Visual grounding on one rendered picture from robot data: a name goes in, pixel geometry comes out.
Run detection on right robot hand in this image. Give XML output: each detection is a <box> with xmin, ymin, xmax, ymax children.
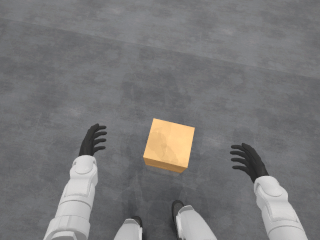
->
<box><xmin>230</xmin><ymin>143</ymin><xmax>269</xmax><ymax>183</ymax></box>

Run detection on robot left shin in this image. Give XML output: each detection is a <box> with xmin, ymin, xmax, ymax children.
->
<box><xmin>123</xmin><ymin>219</ymin><xmax>139</xmax><ymax>225</ymax></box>

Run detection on robot right shin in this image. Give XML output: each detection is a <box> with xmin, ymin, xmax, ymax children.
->
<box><xmin>177</xmin><ymin>205</ymin><xmax>194</xmax><ymax>215</ymax></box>

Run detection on robot left forearm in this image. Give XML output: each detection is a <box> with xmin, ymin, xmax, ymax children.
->
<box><xmin>43</xmin><ymin>155</ymin><xmax>98</xmax><ymax>240</ymax></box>

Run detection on robot right forearm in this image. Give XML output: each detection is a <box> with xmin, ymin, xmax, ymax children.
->
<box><xmin>254</xmin><ymin>175</ymin><xmax>308</xmax><ymax>240</ymax></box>

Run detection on robot shin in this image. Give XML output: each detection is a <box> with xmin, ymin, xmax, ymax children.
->
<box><xmin>123</xmin><ymin>219</ymin><xmax>139</xmax><ymax>225</ymax></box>
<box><xmin>177</xmin><ymin>205</ymin><xmax>194</xmax><ymax>215</ymax></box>

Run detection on left robot hand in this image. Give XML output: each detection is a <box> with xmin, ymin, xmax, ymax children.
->
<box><xmin>78</xmin><ymin>123</ymin><xmax>107</xmax><ymax>157</ymax></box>

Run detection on carton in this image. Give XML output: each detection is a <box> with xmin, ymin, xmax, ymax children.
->
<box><xmin>143</xmin><ymin>118</ymin><xmax>195</xmax><ymax>173</ymax></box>

